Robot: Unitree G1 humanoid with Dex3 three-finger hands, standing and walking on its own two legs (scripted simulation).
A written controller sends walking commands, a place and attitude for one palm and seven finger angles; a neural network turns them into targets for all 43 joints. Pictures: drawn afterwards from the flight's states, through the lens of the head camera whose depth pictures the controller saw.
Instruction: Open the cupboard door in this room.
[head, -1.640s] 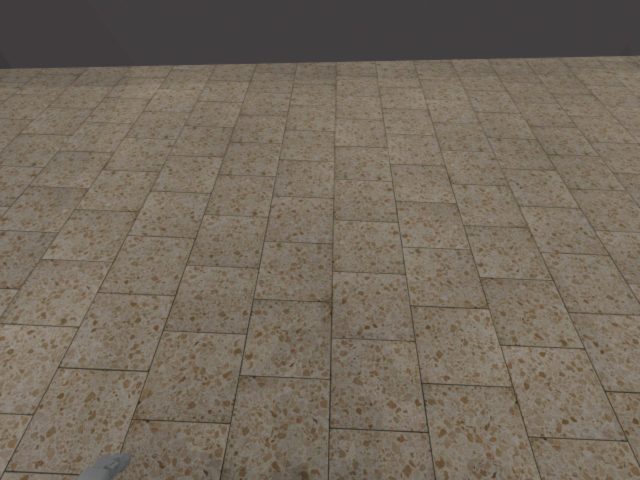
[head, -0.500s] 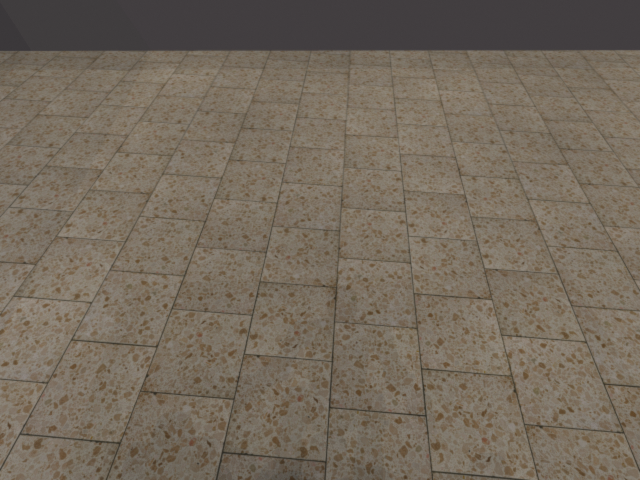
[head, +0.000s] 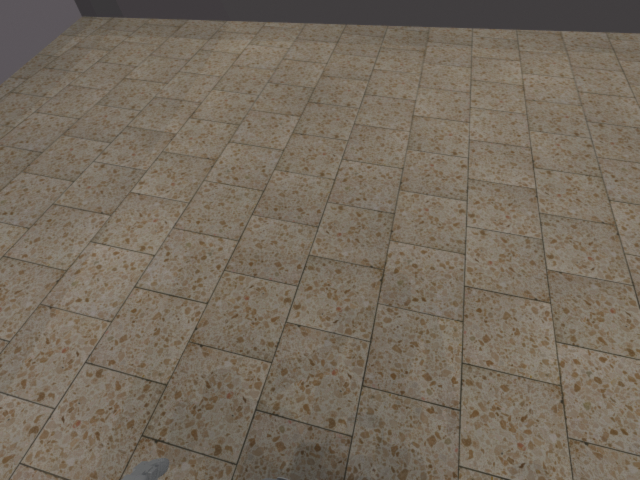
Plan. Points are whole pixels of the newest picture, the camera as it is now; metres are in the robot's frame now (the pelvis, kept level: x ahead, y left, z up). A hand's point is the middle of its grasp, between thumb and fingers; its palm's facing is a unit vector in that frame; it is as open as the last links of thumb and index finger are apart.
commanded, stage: turn or walk to find it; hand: left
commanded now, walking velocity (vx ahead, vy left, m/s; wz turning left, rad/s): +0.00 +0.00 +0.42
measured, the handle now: out of the picture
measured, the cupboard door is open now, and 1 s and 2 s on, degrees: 0 0 0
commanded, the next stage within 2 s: stand and wait in 1.88 s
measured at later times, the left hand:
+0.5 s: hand out of the picture -0.07 +0.24 -0.19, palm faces +0.26 -0.94 -0.22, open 7.4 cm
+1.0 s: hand out of the picture +0.00 +0.24 -0.14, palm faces +0.40 -0.88 -0.27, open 7.4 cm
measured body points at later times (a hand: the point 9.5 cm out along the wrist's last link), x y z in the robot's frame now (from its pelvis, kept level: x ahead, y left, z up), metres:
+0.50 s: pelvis -0.03 +0.04 +0.00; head +0.00 +0.08 +0.44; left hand -0.08 +0.29 -0.17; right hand +0.13 -0.19 -0.13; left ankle -0.06 +0.12 -0.73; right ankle -0.04 -0.11 -0.69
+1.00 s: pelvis -0.04 +0.01 +0.00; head -0.02 +0.00 +0.45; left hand -0.03 +0.29 -0.12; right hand +0.07 -0.21 -0.16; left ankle -0.06 +0.12 -0.73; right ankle -0.01 -0.09 -0.73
